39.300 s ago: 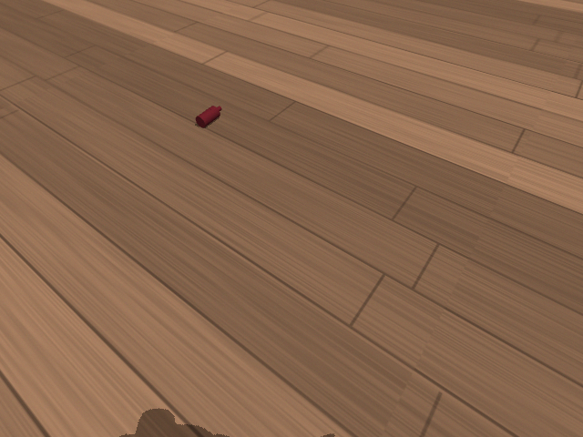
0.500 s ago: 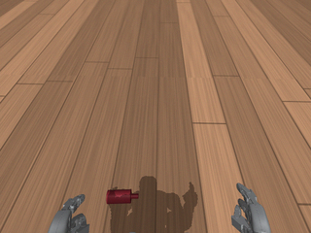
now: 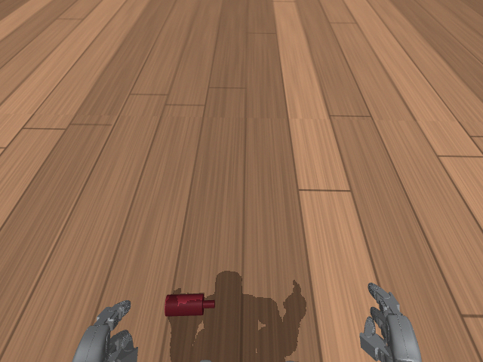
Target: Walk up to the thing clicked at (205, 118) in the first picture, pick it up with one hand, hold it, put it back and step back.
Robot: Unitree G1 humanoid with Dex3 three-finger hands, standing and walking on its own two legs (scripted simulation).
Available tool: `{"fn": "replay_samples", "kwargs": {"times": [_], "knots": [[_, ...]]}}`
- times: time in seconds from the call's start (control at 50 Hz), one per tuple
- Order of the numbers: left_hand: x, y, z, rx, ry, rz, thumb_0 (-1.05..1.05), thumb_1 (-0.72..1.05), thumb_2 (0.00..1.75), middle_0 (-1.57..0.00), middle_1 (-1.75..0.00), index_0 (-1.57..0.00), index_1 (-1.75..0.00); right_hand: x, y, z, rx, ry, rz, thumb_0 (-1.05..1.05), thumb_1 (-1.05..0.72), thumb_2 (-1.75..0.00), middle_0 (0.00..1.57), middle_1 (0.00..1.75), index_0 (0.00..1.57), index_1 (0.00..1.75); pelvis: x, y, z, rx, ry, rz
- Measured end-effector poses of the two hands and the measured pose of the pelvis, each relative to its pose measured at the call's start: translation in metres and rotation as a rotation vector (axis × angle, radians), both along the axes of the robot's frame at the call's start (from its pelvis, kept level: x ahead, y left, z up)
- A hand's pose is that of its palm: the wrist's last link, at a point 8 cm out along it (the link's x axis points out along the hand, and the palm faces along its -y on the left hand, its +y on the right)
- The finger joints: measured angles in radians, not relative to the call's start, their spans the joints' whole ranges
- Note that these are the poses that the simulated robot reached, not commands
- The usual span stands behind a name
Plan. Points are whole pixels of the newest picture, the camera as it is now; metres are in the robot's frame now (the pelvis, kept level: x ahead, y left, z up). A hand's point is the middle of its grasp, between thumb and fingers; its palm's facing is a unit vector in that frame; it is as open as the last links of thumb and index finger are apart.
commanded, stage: home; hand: left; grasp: from above
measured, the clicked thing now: (190, 304) +0.43 +0.19 -0.68
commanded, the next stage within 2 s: stand in 0.12 s
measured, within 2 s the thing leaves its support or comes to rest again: neither
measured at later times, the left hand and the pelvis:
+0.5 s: hand out of the picture +0.13 +0.23 -0.10, palm faces +0.02 -0.94 -0.33, open 7.4 cm; pelvis +0.00 +0.00 +0.04, yaw -1 degrees
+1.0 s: hand out of the picture +0.03 +0.24 -0.10, palm faces +0.05 -0.94 -0.33, open 7.4 cm; pelvis -0.01 +0.01 +0.06, yaw +0 degrees
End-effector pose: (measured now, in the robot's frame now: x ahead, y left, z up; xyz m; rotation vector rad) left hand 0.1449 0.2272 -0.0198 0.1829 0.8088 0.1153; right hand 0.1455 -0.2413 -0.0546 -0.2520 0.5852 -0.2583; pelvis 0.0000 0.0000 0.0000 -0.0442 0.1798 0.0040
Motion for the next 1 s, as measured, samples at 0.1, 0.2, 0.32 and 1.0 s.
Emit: {"fn": "replay_samples", "kwargs": {"times": [0.1, 0.2, 0.32, 1.0], "knots": [[0.001, 0.000, -0.001, -0.004, 0.008, 0.003, 0.01, 0.90, 0.90, -0.20, -0.30, -0.20, -0.30, 0.002, 0.001, -0.001, 0.006, 0.003, 0.001, 0.01, -0.90, -0.90, 0.20, 0.30, 0.20, 0.30, 0.002, 0.001, 0.000, 0.000, 0.002, -0.001], [0.003, 0.001, -0.001, -0.003, 0.004, 0.003, 0.01, 0.90, 0.90, -0.20, -0.30, -0.20, -0.30, 0.004, 0.002, -0.002, 0.004, 0.010, 0.004, 0.01, -0.90, -0.90, 0.20, 0.30, 0.20, 0.30, 0.004, 0.001, 0.000, -0.001, 0.005, 0.001], [0.009, 0.017, -0.025, 0.093, 0.005, -0.026, 0.01, 0.90, 0.90, -0.21, -0.30, -0.20, -0.30, -0.003, -0.004, -0.019, -0.041, 0.278, 0.139, 0.01, -0.90, -0.90, 0.20, 0.30, 0.20, 0.30, -0.003, 0.000, 0.014, 0.033, -0.088, -0.009], [-0.120, 0.060, -0.041, 0.111, 0.446, 0.139, 0.01, 0.90, 0.90, -0.21, -0.30, -0.20, -0.30, -0.095, -0.023, -0.011, 0.062, 0.627, -0.024, 0.00, -0.90, -0.90, 0.20, 0.30, 0.20, 0.30, -0.013, 0.009, 0.065, 0.046, -0.258, 0.002]]}}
